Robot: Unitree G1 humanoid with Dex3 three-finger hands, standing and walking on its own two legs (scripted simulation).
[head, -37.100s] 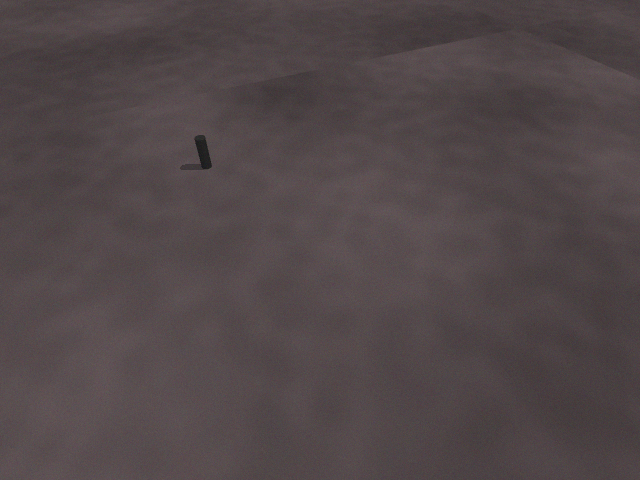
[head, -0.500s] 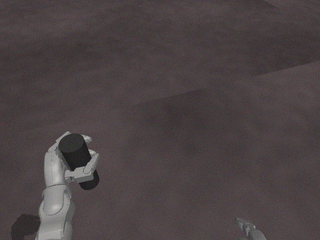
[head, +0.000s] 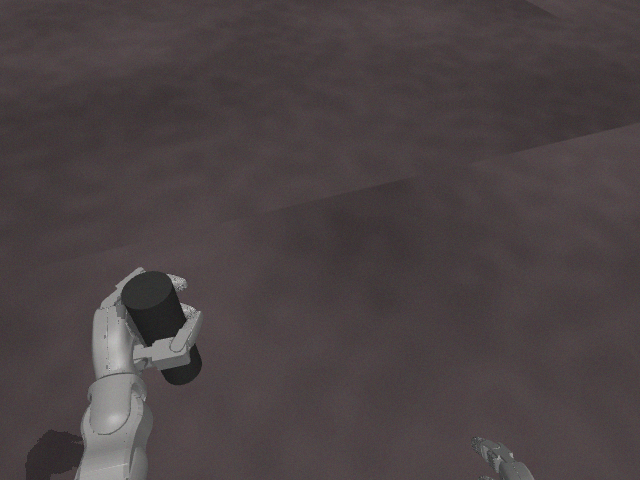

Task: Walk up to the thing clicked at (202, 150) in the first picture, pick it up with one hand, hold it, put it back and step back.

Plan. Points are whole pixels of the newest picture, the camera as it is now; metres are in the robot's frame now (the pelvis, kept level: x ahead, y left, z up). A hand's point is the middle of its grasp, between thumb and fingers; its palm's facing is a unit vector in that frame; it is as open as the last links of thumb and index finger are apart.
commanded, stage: crouch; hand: left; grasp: from the side
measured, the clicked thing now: (167, 333) +0.32 +0.19 +0.02
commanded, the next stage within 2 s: lower in 1.98 s
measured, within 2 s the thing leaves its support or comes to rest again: neither
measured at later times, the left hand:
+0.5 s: hand (182, 353) +0.32 +0.19 -0.04, palm faces +0.25 -0.97 +0.00, open 7.3 cm
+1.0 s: hand (202, 397) +0.35 +0.22 -0.30, palm faces +0.26 -0.96 -0.06, open 7.3 cm
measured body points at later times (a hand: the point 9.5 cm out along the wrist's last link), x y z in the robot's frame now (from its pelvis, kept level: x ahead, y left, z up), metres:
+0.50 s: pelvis -0.02 +0.00 -0.03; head +0.07 +0.02 +0.41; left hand +0.30 +0.24 -0.04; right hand +0.12 -0.25 -0.14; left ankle +0.03 +0.14 -0.70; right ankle +0.00 -0.13 -0.70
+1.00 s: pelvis -0.06 +0.00 -0.25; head +0.13 +0.03 +0.16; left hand +0.33 +0.27 -0.29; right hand +0.07 -0.25 -0.38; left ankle +0.02 +0.14 -0.70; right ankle +0.00 -0.13 -0.70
